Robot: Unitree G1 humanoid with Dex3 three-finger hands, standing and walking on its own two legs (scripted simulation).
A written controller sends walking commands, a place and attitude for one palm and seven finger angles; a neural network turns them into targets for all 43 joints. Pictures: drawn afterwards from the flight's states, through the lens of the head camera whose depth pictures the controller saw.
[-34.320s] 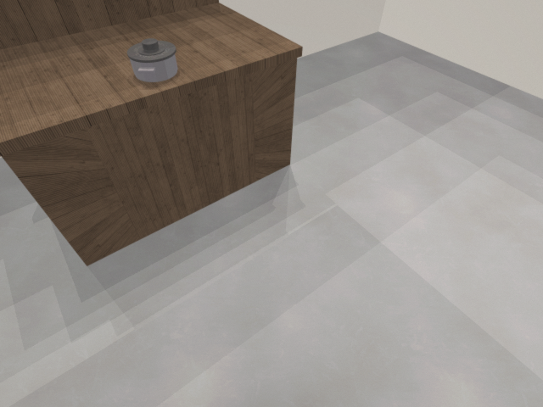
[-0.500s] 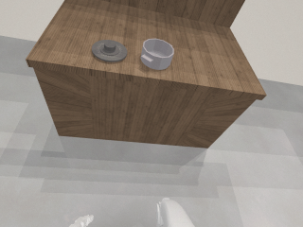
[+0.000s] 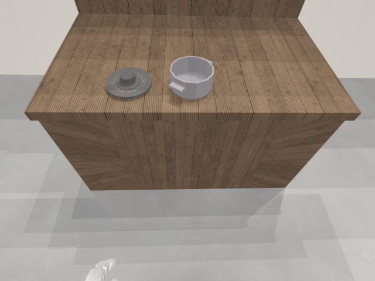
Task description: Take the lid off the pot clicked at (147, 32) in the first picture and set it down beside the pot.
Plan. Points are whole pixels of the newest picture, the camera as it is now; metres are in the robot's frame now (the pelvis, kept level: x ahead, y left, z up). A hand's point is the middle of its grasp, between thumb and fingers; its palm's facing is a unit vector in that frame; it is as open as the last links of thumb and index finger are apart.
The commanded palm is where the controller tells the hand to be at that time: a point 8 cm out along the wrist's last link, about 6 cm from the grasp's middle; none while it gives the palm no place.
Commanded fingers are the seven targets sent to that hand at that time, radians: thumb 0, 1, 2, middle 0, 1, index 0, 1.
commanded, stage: stop stepping back and stand still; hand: left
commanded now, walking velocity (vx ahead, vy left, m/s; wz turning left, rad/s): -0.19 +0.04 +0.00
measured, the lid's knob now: (127, 76) +0.76 +0.20 -0.05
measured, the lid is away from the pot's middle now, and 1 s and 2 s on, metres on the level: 0.23 0.23 0.23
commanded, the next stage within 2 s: let the arm hang, fingers relaxed in 0.92 s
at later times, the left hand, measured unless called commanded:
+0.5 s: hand out of the picture +0.05 +0.19 -0.18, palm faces +0.06 -0.97 -0.23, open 7.4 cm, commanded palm none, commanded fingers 0.00 0.90 0.90 -0.20 -0.30 -0.20 -0.30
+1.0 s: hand out of the picture +0.12 +0.20 -0.17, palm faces +0.04 -0.98 -0.21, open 7.3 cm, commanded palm none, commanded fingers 0.00 0.90 0.90 -0.20 -0.30 -0.20 -0.30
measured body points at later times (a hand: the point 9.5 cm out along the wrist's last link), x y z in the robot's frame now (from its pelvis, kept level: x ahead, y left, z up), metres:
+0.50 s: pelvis +0.05 +0.01 +0.00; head +0.11 +0.02 +0.45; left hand +0.05 +0.25 -0.16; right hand +0.11 -0.22 -0.15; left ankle +0.04 +0.13 -0.73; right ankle -0.03 -0.11 -0.71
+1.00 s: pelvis +0.07 +0.02 +0.01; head +0.09 +0.02 +0.46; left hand +0.12 +0.25 -0.15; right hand +0.06 -0.20 -0.15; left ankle +0.04 +0.13 -0.73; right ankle +0.01 -0.11 -0.73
